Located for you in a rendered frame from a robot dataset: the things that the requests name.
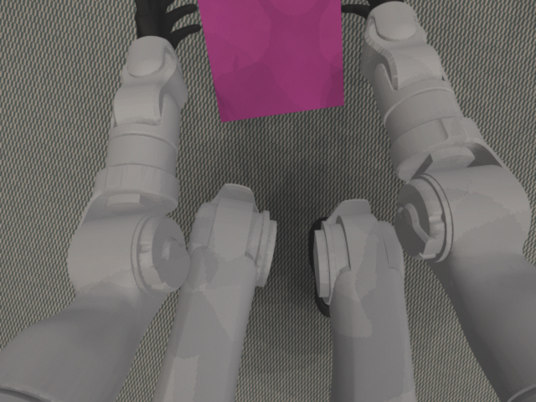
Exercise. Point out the robot thigh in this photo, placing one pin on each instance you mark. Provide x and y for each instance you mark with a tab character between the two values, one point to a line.
371	352
202	360

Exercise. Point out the left robot thigh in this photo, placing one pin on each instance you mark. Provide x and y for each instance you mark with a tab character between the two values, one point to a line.
202	360

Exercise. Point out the right robot hand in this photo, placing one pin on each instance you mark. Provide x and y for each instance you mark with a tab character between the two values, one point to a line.
364	10

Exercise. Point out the left robot upper arm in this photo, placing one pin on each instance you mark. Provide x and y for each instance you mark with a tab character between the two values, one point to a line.
122	269

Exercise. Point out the right robot forearm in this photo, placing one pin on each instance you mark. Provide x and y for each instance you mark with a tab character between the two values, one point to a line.
416	102

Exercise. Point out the left robot hand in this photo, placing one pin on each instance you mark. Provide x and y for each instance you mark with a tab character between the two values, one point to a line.
152	20

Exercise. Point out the right robot thigh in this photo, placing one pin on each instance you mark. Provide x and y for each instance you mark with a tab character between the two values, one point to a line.
371	352

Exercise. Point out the left robot forearm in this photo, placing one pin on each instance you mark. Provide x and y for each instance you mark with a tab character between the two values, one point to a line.
140	170

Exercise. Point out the right robot upper arm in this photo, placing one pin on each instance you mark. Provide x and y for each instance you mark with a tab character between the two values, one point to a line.
470	224

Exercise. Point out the carton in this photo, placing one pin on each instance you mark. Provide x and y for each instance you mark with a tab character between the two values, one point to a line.
272	57

